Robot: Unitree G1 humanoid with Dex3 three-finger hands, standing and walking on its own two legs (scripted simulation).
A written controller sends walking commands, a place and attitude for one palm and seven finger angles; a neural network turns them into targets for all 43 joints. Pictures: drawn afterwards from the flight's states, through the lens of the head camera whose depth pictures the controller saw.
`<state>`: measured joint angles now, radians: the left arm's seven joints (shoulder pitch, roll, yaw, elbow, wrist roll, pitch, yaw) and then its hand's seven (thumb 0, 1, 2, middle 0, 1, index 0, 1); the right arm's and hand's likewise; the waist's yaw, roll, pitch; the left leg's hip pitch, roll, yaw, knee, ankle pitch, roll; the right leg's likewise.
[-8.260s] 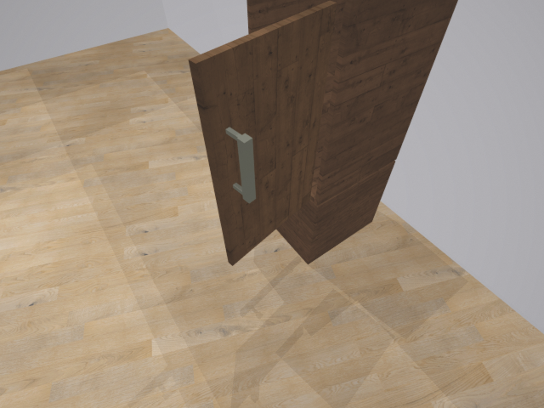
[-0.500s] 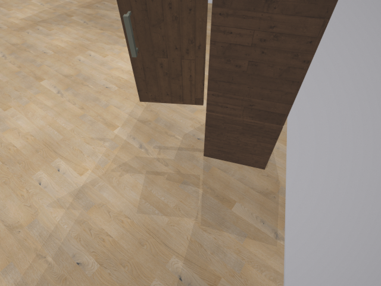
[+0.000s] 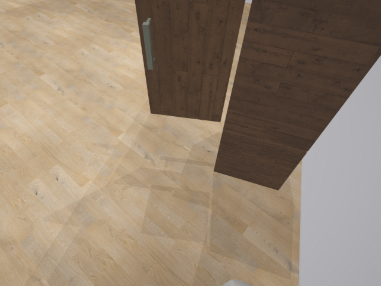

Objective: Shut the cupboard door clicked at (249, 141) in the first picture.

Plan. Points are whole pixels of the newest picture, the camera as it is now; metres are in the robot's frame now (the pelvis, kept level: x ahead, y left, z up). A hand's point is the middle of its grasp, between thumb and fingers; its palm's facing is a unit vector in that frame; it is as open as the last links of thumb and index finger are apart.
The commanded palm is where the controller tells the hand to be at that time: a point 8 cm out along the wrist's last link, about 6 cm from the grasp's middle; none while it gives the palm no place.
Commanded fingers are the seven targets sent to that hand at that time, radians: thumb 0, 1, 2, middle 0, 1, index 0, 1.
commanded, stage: take the last steps up to it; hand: left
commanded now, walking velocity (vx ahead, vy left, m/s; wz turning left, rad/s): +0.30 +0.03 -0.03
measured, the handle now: (150, 44) +0.84 +0.21 +0.03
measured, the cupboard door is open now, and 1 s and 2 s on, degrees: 100 100 100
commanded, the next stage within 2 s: come to a stop and stand still in 0.74 s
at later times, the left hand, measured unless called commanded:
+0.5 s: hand (120, 268) +0.17 +0.18 -0.16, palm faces +0.06 -0.98 -0.17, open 7.3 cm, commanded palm none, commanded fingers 0.00 0.90 0.90 -0.20 -0.30 -0.20 -0.30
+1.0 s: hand (132, 174) +0.43 +0.21 -0.16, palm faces -0.05 -0.97 -0.22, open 7.3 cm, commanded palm none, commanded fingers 0.00 0.90 0.90 -0.20 -0.30 -0.20 -0.30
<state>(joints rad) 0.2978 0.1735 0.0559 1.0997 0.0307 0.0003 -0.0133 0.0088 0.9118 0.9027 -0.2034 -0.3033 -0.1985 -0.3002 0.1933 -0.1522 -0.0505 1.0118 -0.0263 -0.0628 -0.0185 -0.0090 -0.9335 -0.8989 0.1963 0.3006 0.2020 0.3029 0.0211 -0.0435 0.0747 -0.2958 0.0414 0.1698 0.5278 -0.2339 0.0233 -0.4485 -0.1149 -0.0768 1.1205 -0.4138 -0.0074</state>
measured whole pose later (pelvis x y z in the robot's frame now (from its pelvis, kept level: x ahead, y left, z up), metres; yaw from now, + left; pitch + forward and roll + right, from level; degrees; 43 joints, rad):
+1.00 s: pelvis +0.36 +0.03 +0.00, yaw -2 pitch +1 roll +1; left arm 0.19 0.18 0.02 1.07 0.02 -0.03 0.01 0.01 0.93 0.90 -0.20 -0.30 -0.20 -0.30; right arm 0.30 -0.16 -0.02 1.13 -0.01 -0.01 -0.02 0.00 -0.92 -0.90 0.19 0.30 0.20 0.30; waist -0.03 0.01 0.02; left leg -0.18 0.03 0.16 0.48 -0.31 0.00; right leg -0.29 -0.06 -0.09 0.54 -0.26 -0.01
